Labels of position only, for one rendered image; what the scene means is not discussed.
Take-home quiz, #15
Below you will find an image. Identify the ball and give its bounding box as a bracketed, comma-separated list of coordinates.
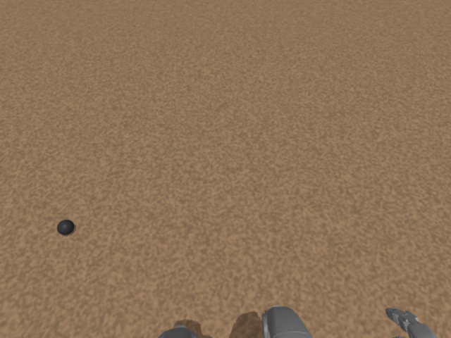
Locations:
[57, 220, 74, 235]

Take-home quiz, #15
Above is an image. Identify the right robot hand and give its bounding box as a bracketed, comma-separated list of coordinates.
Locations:
[385, 308, 437, 338]

